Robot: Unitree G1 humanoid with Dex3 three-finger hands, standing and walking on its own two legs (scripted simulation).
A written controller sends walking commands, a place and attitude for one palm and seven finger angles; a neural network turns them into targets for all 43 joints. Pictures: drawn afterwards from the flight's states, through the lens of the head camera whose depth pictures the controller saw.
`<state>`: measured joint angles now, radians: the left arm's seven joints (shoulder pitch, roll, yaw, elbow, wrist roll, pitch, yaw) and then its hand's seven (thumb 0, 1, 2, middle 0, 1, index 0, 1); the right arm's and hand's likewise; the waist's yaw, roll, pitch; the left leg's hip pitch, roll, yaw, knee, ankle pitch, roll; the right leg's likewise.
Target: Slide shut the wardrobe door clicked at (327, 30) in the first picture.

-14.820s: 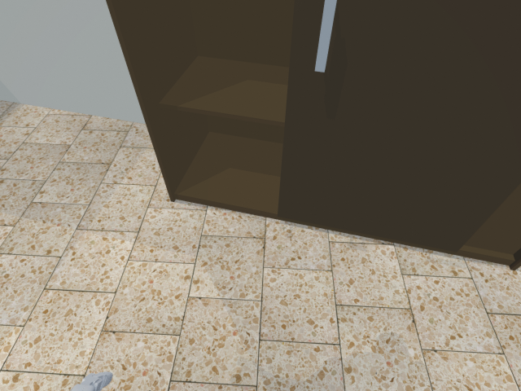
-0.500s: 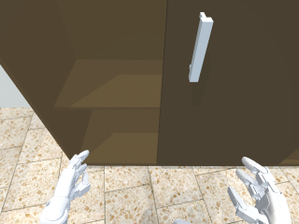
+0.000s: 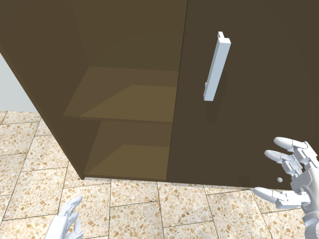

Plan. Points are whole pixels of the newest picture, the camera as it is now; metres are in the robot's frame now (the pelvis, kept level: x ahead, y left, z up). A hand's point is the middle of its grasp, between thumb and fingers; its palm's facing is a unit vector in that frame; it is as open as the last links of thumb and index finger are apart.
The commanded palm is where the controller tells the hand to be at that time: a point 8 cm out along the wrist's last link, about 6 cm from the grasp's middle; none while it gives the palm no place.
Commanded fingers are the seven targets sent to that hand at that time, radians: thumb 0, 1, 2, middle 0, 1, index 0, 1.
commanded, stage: raise the hand with hooked fingers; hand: right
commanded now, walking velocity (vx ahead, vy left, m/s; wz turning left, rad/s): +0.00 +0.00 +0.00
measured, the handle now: (214, 68) +0.54 -0.13 +0.17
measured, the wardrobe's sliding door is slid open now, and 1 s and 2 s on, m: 0.54 0.54 0.54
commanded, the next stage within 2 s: move the hooked fingers beside the handle in 1.06 s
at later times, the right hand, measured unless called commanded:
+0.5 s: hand out of the picture +0.27 -0.30 +0.18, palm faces +0.11 +0.99 -0.08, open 13.9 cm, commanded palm +0.24 -0.34 +0.19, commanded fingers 0.00 0.50 -0.30 0.30 1.20 0.30 1.20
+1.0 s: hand out of the picture +0.27 -0.29 +0.20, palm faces +0.15 +0.99 -0.06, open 13.9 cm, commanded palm +0.24 -0.32 +0.19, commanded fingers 0.00 0.50 -0.30 0.30 1.20 0.30 1.20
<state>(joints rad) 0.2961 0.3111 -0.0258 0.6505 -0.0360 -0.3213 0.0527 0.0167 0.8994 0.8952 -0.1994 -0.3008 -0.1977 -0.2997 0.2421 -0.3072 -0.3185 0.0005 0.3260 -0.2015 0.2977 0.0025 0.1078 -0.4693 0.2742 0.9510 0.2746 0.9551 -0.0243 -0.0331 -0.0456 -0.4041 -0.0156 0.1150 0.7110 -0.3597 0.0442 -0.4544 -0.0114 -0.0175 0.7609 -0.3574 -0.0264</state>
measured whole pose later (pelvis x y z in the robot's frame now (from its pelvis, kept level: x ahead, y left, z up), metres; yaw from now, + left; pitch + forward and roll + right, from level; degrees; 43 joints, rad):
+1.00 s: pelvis +0.00 +0.00 +0.02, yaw +0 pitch -4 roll +1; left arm 0.22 0.28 -0.09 0.67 -0.06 -0.28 0.09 0.02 0.90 0.90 -0.20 -0.30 -0.20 -0.30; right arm -0.12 -0.44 -0.48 0.18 0.32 0.07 0.40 -0.01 0.50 -0.30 0.31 1.20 0.31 1.20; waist -0.06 -0.04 -0.01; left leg -0.14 -0.02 0.11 0.45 -0.25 0.04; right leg -0.19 0.00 -0.02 0.50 -0.25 -0.03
